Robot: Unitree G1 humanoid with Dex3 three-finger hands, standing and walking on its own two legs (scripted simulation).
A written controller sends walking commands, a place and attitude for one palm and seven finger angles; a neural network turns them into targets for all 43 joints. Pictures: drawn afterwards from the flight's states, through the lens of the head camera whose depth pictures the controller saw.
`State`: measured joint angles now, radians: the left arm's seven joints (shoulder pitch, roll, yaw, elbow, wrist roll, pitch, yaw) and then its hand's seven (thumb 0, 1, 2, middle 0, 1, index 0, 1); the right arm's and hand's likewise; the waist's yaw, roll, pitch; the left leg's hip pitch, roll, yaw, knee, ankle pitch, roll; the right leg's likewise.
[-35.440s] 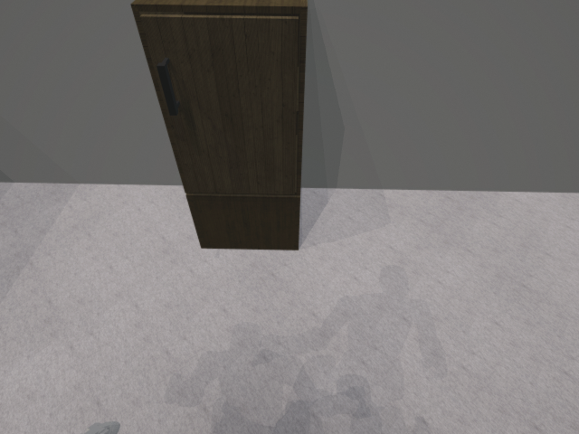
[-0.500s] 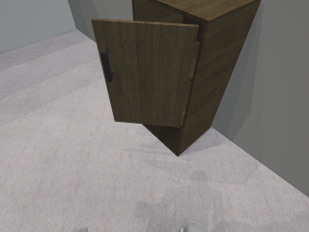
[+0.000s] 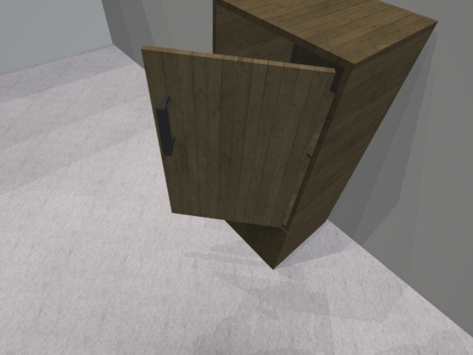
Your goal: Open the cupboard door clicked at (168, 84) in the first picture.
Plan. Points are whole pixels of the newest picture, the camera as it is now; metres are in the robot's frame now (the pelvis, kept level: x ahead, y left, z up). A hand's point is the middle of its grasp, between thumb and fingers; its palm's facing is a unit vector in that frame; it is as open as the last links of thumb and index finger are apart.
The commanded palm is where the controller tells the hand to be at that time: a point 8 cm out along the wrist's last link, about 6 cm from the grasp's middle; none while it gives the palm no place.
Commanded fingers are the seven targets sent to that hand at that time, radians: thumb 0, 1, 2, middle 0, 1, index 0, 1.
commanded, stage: come to a stop and stand still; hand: left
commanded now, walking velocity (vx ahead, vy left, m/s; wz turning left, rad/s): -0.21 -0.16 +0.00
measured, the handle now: (167, 126) +0.59 +0.21 +0.03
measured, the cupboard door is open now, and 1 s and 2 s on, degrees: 42 42 42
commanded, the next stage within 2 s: look again from close up in 1.00 s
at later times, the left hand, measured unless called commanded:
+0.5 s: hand out of the picture +0.01 +0.16 -0.16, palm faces +0.01 -0.98 -0.20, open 7.4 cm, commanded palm none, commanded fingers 0.00 0.90 0.90 -0.20 -0.30 -0.20 -0.30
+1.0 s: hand out of the picture -0.03 +0.18 -0.15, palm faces -0.02 -0.97 -0.26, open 7.4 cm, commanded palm none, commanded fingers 0.00 0.90 0.90 -0.20 -0.30 -0.20 -0.30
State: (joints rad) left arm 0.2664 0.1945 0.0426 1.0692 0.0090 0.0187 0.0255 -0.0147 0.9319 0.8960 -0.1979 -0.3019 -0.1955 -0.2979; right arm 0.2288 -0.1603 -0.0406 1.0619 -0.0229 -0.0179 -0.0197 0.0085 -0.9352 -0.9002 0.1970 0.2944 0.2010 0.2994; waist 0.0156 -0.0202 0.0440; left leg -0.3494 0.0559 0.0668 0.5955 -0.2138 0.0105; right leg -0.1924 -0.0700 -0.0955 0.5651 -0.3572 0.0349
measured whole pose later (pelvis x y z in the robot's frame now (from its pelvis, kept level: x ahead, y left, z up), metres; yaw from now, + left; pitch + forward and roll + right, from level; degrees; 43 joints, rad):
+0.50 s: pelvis -0.03 -0.02 +0.01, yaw -1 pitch -1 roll -1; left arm 0.25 0.17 0.02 1.01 0.03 0.03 0.02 0.00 0.91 0.90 -0.20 -0.30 -0.19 -0.30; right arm 0.22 -0.20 -0.07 1.06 -0.02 0.06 -0.01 0.00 -0.91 -0.90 0.20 0.29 0.20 0.30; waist -0.01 0.01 0.02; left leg -0.32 0.03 0.03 0.71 -0.38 -0.01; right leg -0.22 -0.02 -0.07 0.53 -0.29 -0.01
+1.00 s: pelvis -0.04 -0.01 +0.01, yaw -2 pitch -1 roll +1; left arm 0.30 0.16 -0.01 1.09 0.01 0.00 0.02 0.00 0.91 0.90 -0.20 -0.30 -0.20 -0.30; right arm 0.32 -0.17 0.00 1.05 -0.02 -0.01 -0.02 0.02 -0.94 -0.90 0.20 0.29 0.20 0.30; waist -0.01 0.06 0.00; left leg -0.20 -0.02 0.07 0.48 -0.27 0.03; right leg -0.23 -0.05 -0.04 0.52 -0.27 0.01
